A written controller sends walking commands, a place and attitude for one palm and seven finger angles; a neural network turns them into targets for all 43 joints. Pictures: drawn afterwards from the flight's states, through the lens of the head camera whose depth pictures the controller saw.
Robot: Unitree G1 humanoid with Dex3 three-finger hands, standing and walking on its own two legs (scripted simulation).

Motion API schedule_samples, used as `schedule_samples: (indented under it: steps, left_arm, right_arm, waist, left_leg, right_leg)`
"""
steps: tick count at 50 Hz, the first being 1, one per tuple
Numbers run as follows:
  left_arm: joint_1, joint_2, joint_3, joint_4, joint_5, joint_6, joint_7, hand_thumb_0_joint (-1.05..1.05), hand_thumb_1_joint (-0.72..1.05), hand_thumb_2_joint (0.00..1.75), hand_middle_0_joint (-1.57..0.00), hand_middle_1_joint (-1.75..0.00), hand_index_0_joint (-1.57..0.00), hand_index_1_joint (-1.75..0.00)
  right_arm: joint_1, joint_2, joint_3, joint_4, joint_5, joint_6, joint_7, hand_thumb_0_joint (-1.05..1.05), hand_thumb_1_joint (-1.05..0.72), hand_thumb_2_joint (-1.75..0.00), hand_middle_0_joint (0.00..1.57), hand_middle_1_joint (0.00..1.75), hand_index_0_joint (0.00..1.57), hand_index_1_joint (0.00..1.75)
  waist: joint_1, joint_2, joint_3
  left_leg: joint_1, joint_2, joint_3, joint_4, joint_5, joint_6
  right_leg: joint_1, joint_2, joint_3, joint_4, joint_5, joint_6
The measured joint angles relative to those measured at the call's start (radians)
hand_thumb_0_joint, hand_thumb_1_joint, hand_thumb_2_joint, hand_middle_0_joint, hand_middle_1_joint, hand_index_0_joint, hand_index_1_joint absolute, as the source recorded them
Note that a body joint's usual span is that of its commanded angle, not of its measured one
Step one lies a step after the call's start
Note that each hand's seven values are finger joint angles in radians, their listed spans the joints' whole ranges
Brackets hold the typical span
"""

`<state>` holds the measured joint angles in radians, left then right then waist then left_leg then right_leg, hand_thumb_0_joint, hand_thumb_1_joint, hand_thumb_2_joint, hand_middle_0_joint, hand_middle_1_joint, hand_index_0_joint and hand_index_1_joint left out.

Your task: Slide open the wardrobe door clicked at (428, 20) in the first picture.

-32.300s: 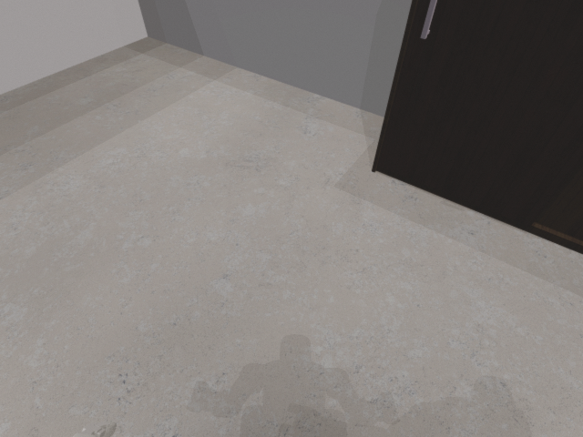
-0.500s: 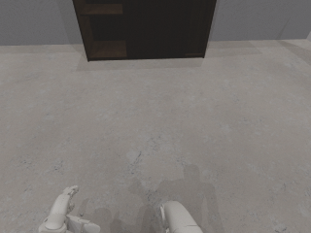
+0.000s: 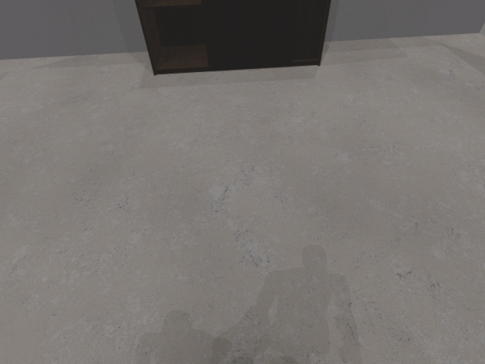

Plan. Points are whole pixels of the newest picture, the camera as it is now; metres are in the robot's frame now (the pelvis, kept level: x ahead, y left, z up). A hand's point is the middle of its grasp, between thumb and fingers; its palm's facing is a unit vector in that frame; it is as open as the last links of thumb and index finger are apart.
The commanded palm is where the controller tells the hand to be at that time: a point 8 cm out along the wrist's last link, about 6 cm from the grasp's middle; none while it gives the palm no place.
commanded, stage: relax the arm and regain balance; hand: left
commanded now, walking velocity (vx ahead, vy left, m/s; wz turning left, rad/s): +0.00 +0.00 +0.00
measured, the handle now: out of the picture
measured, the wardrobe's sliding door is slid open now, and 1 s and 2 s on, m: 0.48 0.48 0.48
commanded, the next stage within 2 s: step back with the hand held close in 0.90 s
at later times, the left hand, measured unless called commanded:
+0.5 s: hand out of the picture -0.23 +0.15 -0.19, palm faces +0.03 -0.99 -0.15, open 16.3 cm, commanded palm none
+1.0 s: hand out of the picture -0.25 +0.18 -0.17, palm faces -0.02 -0.98 -0.22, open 16.5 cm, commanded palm none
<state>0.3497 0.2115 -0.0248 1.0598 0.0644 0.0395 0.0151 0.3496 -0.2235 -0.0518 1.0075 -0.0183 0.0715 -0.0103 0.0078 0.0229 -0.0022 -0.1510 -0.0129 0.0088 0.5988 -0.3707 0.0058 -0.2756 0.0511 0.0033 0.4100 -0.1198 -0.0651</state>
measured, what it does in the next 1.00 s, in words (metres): walks backwards: left foot, then right foot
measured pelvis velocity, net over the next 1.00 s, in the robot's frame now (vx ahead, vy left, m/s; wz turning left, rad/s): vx -0.21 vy -0.01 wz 0.03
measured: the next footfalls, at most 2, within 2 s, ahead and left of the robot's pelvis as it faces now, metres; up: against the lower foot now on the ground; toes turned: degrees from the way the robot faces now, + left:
left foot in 0.04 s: -0.06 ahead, +0.13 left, +0.00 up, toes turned +1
right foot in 0.28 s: -0.05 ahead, -0.12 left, +0.00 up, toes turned +7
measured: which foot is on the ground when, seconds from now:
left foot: up 0.00-0.02, down 0.04-0.28, up 0.30-0.46, down 0.48-1.00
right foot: down 0.00-0.12, up 0.14-0.26, down 0.28-0.48, up 0.50-0.62, down 0.64-1.00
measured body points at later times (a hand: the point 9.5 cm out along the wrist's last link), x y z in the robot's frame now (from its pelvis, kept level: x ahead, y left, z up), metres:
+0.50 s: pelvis -0.18 +0.00 -0.01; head -0.16 +0.00 +0.44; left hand -0.23 +0.20 -0.17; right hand -0.15 -0.24 -0.17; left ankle -0.22 +0.10 -0.75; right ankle -0.09 -0.12 -0.74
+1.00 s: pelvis -0.21 -0.01 +0.00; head -0.17 -0.01 +0.45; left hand -0.25 +0.23 -0.16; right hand -0.21 -0.23 -0.17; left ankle -0.22 +0.10 -0.74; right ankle -0.17 -0.13 -0.74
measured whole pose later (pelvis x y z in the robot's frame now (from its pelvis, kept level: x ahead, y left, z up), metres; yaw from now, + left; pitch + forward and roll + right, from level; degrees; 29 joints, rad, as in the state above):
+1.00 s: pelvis -0.21 -0.01 +0.00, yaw +2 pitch +0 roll +1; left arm 0.29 0.20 -0.04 1.15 0.03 0.00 0.01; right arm 0.27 -0.16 0.01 1.13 -0.01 0.00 -0.02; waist 0.00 0.00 0.07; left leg -0.21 -0.03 0.04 0.44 -0.24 0.02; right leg -0.30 0.01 0.08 0.48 -0.19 0.01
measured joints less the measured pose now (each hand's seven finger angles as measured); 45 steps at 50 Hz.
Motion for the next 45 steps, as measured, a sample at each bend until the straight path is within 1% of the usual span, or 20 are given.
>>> schedule_samples:
  steps: [2,4,7,10,11,12,13,14,15,17,20,21,23,24,25,29,30,33,38,45]
  left_arm:
    - [-0.004,-0.001,0.001,0.004,-0.012,-0.005,-0.003,-0.08,-0.57,0.27,-0.15,-0.30,-0.15,-0.30]
    - [-0.020,0.008,0.015,0.021,-0.028,-0.002,-0.004,-0.09,-0.58,0.26,-0.15,-0.30,-0.16,-0.30]
    - [-0.021,0.000,0.040,0.030,-0.045,0.012,-0.003,-0.08,-0.57,0.27,-0.15,-0.30,-0.15,-0.30]
    - [-0.006,-0.013,0.057,0.023,-0.049,0.027,0.002,-0.06,-0.54,0.28,-0.15,-0.30,-0.15,-0.30]
    - [0.007,-0.019,0.060,0.017,-0.048,0.022,0.003,-0.05,-0.53,0.28,-0.15,-0.30,-0.15,-0.30]
    - [0.022,-0.025,0.060,0.011,-0.046,0.011,0.005,-0.05,-0.53,0.29,-0.15,-0.30,-0.15,-0.30]
    - [0.041,-0.027,0.055,0.004,-0.046,-0.006,0.007,-0.04,-0.52,0.29,-0.15,-0.30,-0.15,-0.30]
    - [0.064,-0.021,0.048,-0.003,-0.047,-0.023,0.009,-0.03,-0.51,0.29,-0.15,-0.30,-0.15,-0.30]
    - [0.062,-0.034,0.041,0.012,-0.045,-0.027,0.013,-0.03,-0.51,0.29,-0.15,-0.30,-0.15,-0.30]
    - [0.047,-0.071,0.025,0.047,-0.042,-0.006,0.009,-0.02,-0.50,0.30,-0.14,-0.30,-0.15,-0.30]
    - [0.030,-0.096,0.028,0.067,-0.037,0.010,0.009,-0.02,-0.49,0.30,-0.15,-0.30,-0.15,-0.30]
    - [0.022,-0.097,0.033,0.065,-0.036,0.012,0.010,-0.01,-0.49,0.30,-0.15,-0.30,-0.15,-0.30]
    - [0.003,-0.096,0.042,0.049,-0.036,0.012,0.010,-0.01,-0.49,0.30,-0.15,-0.30,-0.15,-0.30]
    - [-0.008,-0.088,0.021,0.045,-0.013,0.010,0.007,-0.02,-0.49,0.30,-0.15,-0.30,-0.15,-0.30]
    - [-0.016,-0.076,0.006,0.048,0.000,0.010,0.002,-0.05,-0.50,0.30,-0.15,-0.30,-0.15,-0.30]
    - [-0.023,-0.052,0.017,0.049,-0.025,0.010,-0.004,-0.08,-0.52,0.29,-0.15,-0.30,-0.15,-0.30]
    - [-0.020,-0.046,0.020,0.047,-0.031,0.002,-0.004,-0.08,-0.52,0.29,-0.15,-0.30,-0.15,-0.30]
    - [-0.022,-0.027,0.022,0.053,-0.045,-0.026,0.000,-0.07,-0.51,0.29,-0.15,-0.30,-0.15,-0.30]
    - [-0.041,-0.032,0.003,0.080,-0.046,-0.031,-0.003,-0.04,-0.50,0.30,-0.15,-0.30,-0.15,-0.30]
    - [-0.052,-0.019,-0.013,0.087,-0.035,-0.031,-0.004,-0.06,-0.51,0.29,-0.15,-0.30,-0.15,-0.30]
  right_arm:
    - [0.010,0.005,0.009,0.024,-0.001,-0.020,-0.003,0.00,-0.90,-0.90,0.20,0.30,0.20,0.30]
    - [0.000,0.036,0.021,0.062,-0.006,-0.022,-0.009,0.00,-0.91,-0.90,0.20,0.30,0.20,0.30]
    - [0.020,0.062,0.028,0.084,-0.008,-0.020,-0.007,0.00,-0.91,-0.90,0.20,0.30,0.20,0.30]
    - [0.026,0.079,0.031,0.104,-0.004,0.008,-0.012,0.01,-0.90,-0.90,0.20,0.30,0.20,0.30]
    - [0.021,0.081,0.031,0.111,-0.005,0.016,-0.011,0.01,-0.90,-0.90,0.20,0.30,0.20,0.30]
    - [0.013,0.081,0.032,0.112,-0.006,0.021,-0.010,0.01,-0.90,-0.90,0.20,0.30,0.20,0.30]
    - [0.000,0.082,0.033,0.107,-0.005,0.022,-0.010,0.01,-0.90,-0.90,0.20,0.30,0.20,0.30]
    - [-0.017,0.089,0.034,0.094,0.001,0.021,-0.010,0.01,-0.90,-0.90,0.20,0.30,0.20,0.30]
    - [-0.049,0.083,0.030,0.081,0.005,0.018,-0.008,0.01,-0.90,-0.90,0.20,0.30,0.20,0.30]
    - [-0.095,0.064,0.019,0.056,0.009,0.007,-0.005,0.01,-0.90,-0.90,0.20,0.30,0.20,0.30]
    - [-0.113,0.054,0.010,0.041,0.009,-0.011,-0.003,0.01,-0.91,-0.90,0.20,0.30,0.20,0.30]
    - [-0.109,0.054,0.009,0.037,0.011,-0.020,-0.002,0.01,-0.92,-0.90,0.20,0.30,0.20,0.30]
    - [-0.087,0.051,0.010,0.028,0.007,-0.041,-0.005,0.01,-0.92,-0.90,0.20,0.30,0.20,0.30]
    - [-0.079,0.049,0.010,0.030,0.000,-0.051,-0.011,0.01,-0.92,-0.90,0.20,0.30,0.20,0.30]
    - [-0.080,0.054,0.013,0.037,-0.005,-0.052,-0.019,0.01,-0.92,-0.90,0.20,0.30,0.20,0.30]
    - [-0.058,0.064,0.033,0.064,-0.004,-0.041,-0.029,0.01,-0.91,-0.90,0.20,0.30,0.20,0.30]
    - [-0.054,0.067,0.038,0.070,-0.003,-0.039,-0.028,0.01,-0.91,-0.90,0.20,0.30,0.20,0.30]
    - [-0.070,0.082,0.049,0.079,0.005,-0.044,-0.025,0.01,-0.91,-0.90,0.20,0.30,0.20,0.30]
    - [-0.102,0.080,0.050,0.084,0.005,-0.056,-0.021,0.01,-0.92,-0.90,0.20,0.30,0.20,0.30]
    - [-0.092,0.071,0.053,0.099,0.006,-0.066,-0.014,0.01,-0.92,-0.90,0.20,0.30,0.20,0.30]
  waist:
    - [-0.002,0.013,0.001]
    - [0.008,-0.026,0.031]
    - [0.016,-0.026,0.043]
    - [0.018,0.002,0.044]
    - [0.024,0.012,0.039]
    - [0.031,0.022,0.034]
    - [0.037,0.020,0.031]
    - [0.043,-0.008,0.026]
    - [0.043,0.004,0.042]
    - [0.012,0.047,0.071]
    - [0.000,0.028,0.057]
    - [-0.001,0.011,0.048]
    - [0.001,-0.011,0.027]
    - [-0.002,-0.014,0.024]
    - [-0.001,-0.032,0.034]
    - [0.017,-0.040,0.045]
    - [0.021,-0.039,0.045]
    - [0.033,-0.058,0.056]
    - [0.005,-0.023,0.077]
    - [-0.004,-0.023,0.073]
  left_leg:
    - [0.084,0.024,-0.014,-0.174,-0.007,0.017]
    - [0.064,0.002,-0.009,-0.182,0.024,0.004]
    - [0.028,0.001,-0.011,-0.166,0.070,0.007]
    - [-0.016,0.010,-0.025,-0.127,0.112,-0.002]
    - [-0.036,0.010,-0.032,-0.110,0.113,-0.008]
    - [-0.062,0.009,-0.038,-0.087,0.112,-0.014]
    - [-0.094,0.003,-0.038,-0.058,0.108,-0.019]
    - [-0.142,-0.015,-0.021,-0.018,0.093,-0.020]
    - [-0.180,-0.008,-0.021,0.027,0.075,-0.018]
    - [-0.222,-0.005,-0.045,0.126,0.042,-0.006]
    - [-0.213,-0.017,-0.026,0.229,0.001,0.010]
    - [-0.180,-0.020,-0.015,0.200,-0.014,0.014]
    - [-0.072,-0.013,0.000,0.009,-0.015,0.023]
    - [-0.047,-0.008,-0.007,-0.066,0.012,0.031]
    - [-0.047,-0.016,0.000,-0.073,0.032,0.033]
    - [-0.038,-0.019,0.003,-0.100,0.067,0.030]
    - [-0.041,-0.020,0.000,-0.105,0.074,0.029]
    - [-0.069,-0.036,0.017,-0.100,0.084,0.023]
    - [-0.071,-0.020,0.016,-0.140,0.122,0.019]
    - [-0.070,-0.013,0.026,-0.150,0.128,0.016]
  right_leg:
    - [-0.062,0.015,-0.024,0.034,0.012,0.010]
    - [-0.079,-0.002,-0.007,0.037,0.013,0.027]
    - [-0.105,-0.003,-0.001,0.070,-0.103,0.066]
    - [-0.151,-0.002,-0.002,0.392,-0.183,0.083]
    - [-0.136,-0.007,-0.001,0.445,-0.213,0.083]
    - [-0.101,-0.016,0.000,0.429,-0.235,0.084]
    - [-0.051,-0.028,0.018,0.338,-0.267,0.083]
    - [-0.018,-0.048,0.069,0.220,-0.306,0.070]
    - [-0.042,-0.037,0.078,0.210,-0.258,0.059]
    - [-0.068,-0.018,0.050,0.217,-0.168,0.052]
    - [-0.079,-0.022,0.045,0.158,-0.086,0.051]
    - [-0.082,-0.026,0.048,0.137,-0.067,0.053]
    - [-0.107,-0.026,0.048,0.136,-0.076,0.059]
    - [-0.129,-0.023,0.045,0.161,-0.113,0.064]
    - [-0.141,-0.028,0.051,0.192,-0.157,0.068]
    - [-0.120,-0.043,0.021,0.299,-0.190,0.083]
    - [-0.088,-0.049,0.018,0.262,-0.177,0.084]
    - [-0.027,-0.065,0.065,0.126,-0.117,0.073]
    - [-0.028,-0.051,0.064,0.080,-0.079,0.080]
    - [-0.030,-0.043,0.074,0.068,-0.067,0.077]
